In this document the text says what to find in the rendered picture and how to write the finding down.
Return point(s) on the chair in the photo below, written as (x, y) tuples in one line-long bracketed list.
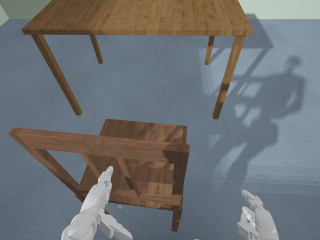
[(149, 161)]

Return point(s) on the left robot forearm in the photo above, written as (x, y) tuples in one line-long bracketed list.
[(82, 227)]

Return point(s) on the left robot hand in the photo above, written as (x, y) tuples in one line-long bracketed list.
[(96, 199)]

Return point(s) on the right robot hand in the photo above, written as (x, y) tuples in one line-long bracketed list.
[(261, 226)]

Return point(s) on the table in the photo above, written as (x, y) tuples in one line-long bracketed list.
[(141, 17)]

